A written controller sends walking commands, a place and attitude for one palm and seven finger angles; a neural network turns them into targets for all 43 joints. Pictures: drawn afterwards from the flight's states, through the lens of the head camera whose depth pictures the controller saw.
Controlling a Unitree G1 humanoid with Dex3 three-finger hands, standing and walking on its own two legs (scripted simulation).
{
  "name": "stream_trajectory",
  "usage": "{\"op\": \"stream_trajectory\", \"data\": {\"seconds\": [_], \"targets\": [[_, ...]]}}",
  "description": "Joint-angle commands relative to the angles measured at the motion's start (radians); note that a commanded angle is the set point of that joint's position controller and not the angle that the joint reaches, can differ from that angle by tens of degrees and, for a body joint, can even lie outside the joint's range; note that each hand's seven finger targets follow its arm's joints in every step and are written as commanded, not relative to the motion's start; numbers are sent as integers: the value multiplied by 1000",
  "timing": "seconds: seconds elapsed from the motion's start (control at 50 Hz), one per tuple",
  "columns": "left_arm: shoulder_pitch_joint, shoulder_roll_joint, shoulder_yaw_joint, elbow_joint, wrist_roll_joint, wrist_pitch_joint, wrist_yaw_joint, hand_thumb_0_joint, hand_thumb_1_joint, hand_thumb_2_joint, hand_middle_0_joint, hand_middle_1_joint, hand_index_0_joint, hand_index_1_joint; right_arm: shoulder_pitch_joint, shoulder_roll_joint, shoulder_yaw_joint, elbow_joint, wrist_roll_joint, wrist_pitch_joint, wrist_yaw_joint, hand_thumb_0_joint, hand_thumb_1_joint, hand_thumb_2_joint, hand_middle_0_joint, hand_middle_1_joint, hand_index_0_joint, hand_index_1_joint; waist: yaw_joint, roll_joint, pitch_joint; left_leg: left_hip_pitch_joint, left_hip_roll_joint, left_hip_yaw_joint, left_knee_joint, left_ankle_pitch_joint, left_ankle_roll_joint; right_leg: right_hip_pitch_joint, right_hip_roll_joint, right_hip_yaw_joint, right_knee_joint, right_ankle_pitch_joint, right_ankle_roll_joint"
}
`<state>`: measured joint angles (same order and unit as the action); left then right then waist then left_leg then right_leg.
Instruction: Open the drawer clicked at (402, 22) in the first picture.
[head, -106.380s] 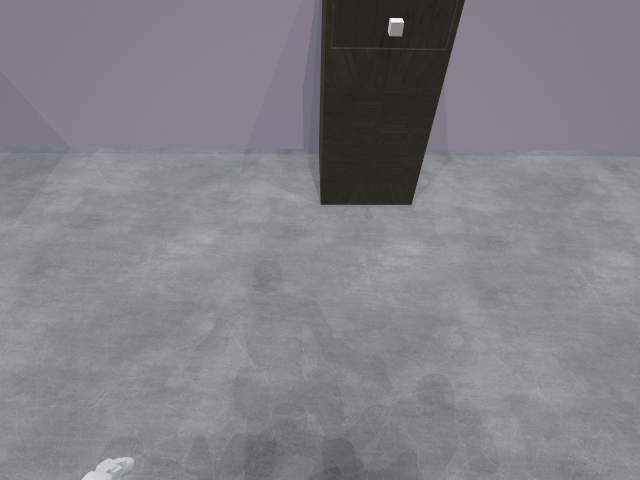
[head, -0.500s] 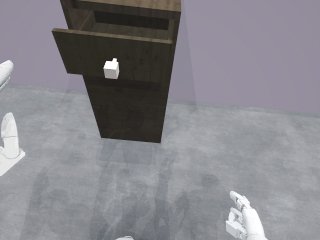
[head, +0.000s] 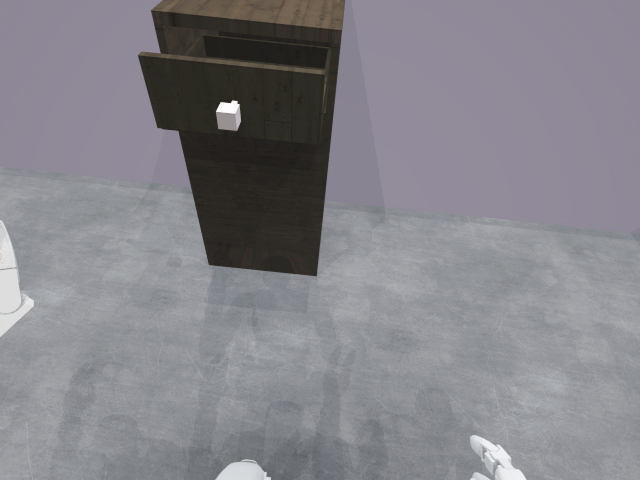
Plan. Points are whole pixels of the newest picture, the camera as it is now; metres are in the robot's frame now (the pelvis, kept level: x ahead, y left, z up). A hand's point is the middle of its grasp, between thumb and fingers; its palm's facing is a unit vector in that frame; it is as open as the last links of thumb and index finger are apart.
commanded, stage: stop stepping back and stand still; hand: left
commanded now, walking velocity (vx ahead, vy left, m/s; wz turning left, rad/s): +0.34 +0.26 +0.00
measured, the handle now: (231, 111) +0.80 +0.26 +0.04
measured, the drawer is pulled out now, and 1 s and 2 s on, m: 0.16 0.16 0.16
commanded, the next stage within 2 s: let the arm hang, fingers relaxed in 0.54 s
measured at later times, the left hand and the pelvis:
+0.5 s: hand out of the picture +0.15 +0.25 +0.23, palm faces +0.52 -0.72 -0.46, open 7.4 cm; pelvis -0.04 +0.00 +0.00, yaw +2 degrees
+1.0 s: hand out of the picture -0.01 +0.20 -0.18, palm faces +0.06 -0.98 -0.19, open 7.0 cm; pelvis -0.04 +0.01 -0.01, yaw +5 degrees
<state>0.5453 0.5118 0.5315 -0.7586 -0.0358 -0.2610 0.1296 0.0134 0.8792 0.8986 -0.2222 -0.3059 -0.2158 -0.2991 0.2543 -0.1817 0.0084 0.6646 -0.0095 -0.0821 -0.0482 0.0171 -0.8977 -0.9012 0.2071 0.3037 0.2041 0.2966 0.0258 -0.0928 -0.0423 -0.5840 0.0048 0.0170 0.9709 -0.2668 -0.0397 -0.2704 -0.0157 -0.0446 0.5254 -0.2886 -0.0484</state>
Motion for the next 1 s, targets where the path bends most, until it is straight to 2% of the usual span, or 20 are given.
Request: {"op": "stream_trajectory", "data": {"seconds": [0.0,0.08,0.16,0.2,0.3,0.32,0.34,0.36,0.42,0.48,0.54,0.6,0.62,0.66,0.72,0.8,0.84,0.88,0.92,0.98], "targets": [[-39,69,43,150,-8,-1,31,0,900,900,-200,-300,-200,-300,-118,-137,-56,-168,15,-64,-44,0,-900,-900,200,300,200,300,-28,0,23,174,28,40,-279,-108,41,-58,-244,181,-269,-157,-39],[-77,59,-10,88,3,-6,34,0,900,900,-200,-300,-200,-300,-73,-155,-61,-164,11,-89,-41,0,-900,-900,200,300,200,300,-39,-74,48,307,5,81,-580,-165,92,-31,-197,201,-247,-284,-15],[-94,112,27,-138,15,-44,44,0,900,900,-200,-300,-200,-300,-70,-180,-63,-200,9,-108,-28,0,-900,-900,200,300,200,300,-40,251,-34,399,200,-181,-668,-52,168,-66,-18,24,113,-23,44],[-139,153,51,-241,34,-53,50,0,900,900,-200,-300,-200,-300,-85,-155,-51,-189,8,-122,-28,0,-900,-900,200,300,200,300,-40,362,0,325,270,-242,-774,-285,187,-126,-5,-34,274,-152,56],[-104,123,68,-102,29,-27,68,0,900,900,-200,-300,-200,-300,-97,-160,-46,-170,14,-147,-28,0,-900,-900,200,300,200,300,-20,264,38,177,208,-53,-611,-179,143,90,-2,-52,23,-67,40],[-103,118,70,-47,30,-29,66,0,900,900,-200,-300,-200,-300,-105,-158,-49,-166,12,-135,-28,0,-900,-900,200,300,200,300,-20,164,54,111,135,-5,-464,-175,110,135,-44,77,-90,-62,1],[-91,137,89,20,25,-26,63,0,900,900,-200,-300,-200,-300,-101,-144,-54,-167,14,-117,-23,0,-900,-900,200,300,200,300,-26,-82,41,-2,30,66,-205,-216,68,164,-216,397,-218,-110,-91],[-137,144,88,26,14,-28,60,0,900,900,-200,-300,-200,-300,-119,-145,-59,-167,16,-104,-18,0,-900,-900,200,300,200,300,-19,-160,40,-81,8,46,35,-248,49,177,-370,586,-306,-66,-168],[-103,81,61,85,4,-39,37,0,900,900,-200,-300,-200,-300,-85,-135,-56,-149,14,-77,-3,0,-900,-900,200,300,200,300,-44,27,19,-48,50,-27,138,-105,37,127,-317,381,-269,117,-142],[-53,53,36,75,-3,-44,26,0,900,900,-200,-300,-200,-300,-110,-115,-43,-167,15,-55,-1,0,-900,-900,200,300,200,300,-42,-41,35,86,55,28,-71,-18,37,24,-239,169,-277,204,-104],[-30,55,14,-8,-3,-42,33,0,900,900,-200,-300,-200,-300,-129,-114,-40,-189,12,-68,-14,0,-900,-900,200,300,200,300,-24,-52,13,248,28,82,-331,-12,53,17,-209,141,-284,91,-79],[-42,76,14,-155,-4,-43,42,0,900,900,-200,-300,-200,-300,-107,-134,-47,-200,1,-85,-23,0,-900,-900,200,300,200,300,-34,97,-31,404,32,52,-541,77,65,31,-162,120,-206,36,-26],[-80,-155,-413,819,100,146,-98,0,900,900,-200,-300,-200,-300,-65,-314,-96,71,-4,-119,78,0,-900,-900,200,300,200,300,-109,284,15,411,194,-145,-425,440,125,-226,-143,-33,165,163,31],[-50,-214,-421,786,73,268,-112,0,900,900,-200,-300,-200,-300,-10,-246,-76,-20,1,-3,60,0,-900,-900,200,300,200,300,-92,326,-52,402,333,-306,-536,687,259,-278,-5,49,530,-313,81],[-183,-186,-443,905,70,260,-116,0,900,900,-200,-300,-200,-300,-37,-222,-51,-35,-38,9,40,0,-900,-900,200,300,200,300,-70,91,-93,374,294,-309,-496,727,267,-241,-7,109,521,-308,77],[-152,-108,-444,1218,67,259,-122,0,900,900,-200,-300,-200,-300,-139,-236,-46,8,-19,52,36,0,-900,-900,200,300,200,300,28,64,-96,200,123,-104,-431,254,120,131,-23,99,27,58,54],[-219,-11,-451,1307,68,257,-122,0,900,900,-200,-300,-200,-300,-109,-159,-40,23,-6,79,44,0,-900,-900,200,300,200,300,-23,-27,26,167,-21,-12,-301,-183,35,-25,-275,456,-241,-3,-61],[-330,-28,-472,1383,63,260,-126,0,900,900,-200,-300,-200,-300,-67,-167,-45,96,-10,96,50,0,-900,-900,200,300,200,300,-70,69,72,341,-8,-16,-295,-127,45,-206,-211,370,-267,-253,-95],[-352,-81,-482,1474,54,255,-120,0,900,900,-200,-300,-200,-300,-38,-159,-42,153,-9,95,41,0,-900,-900,200,300,200,300,-73,33,81,385,8,-45,-377,49,54,-162,-130,275,-214,-80,-58],[-296,-131,-483,1572,47,250,-113,0,900,900,-200,-300,-200,-300,-38,-176,-45,211,-13,80,31,0,-900,-900,200,300,200,300,-47,222,1,391,90,-130,-537,115,76,-7,-58,177,-132,44,-13]]}}
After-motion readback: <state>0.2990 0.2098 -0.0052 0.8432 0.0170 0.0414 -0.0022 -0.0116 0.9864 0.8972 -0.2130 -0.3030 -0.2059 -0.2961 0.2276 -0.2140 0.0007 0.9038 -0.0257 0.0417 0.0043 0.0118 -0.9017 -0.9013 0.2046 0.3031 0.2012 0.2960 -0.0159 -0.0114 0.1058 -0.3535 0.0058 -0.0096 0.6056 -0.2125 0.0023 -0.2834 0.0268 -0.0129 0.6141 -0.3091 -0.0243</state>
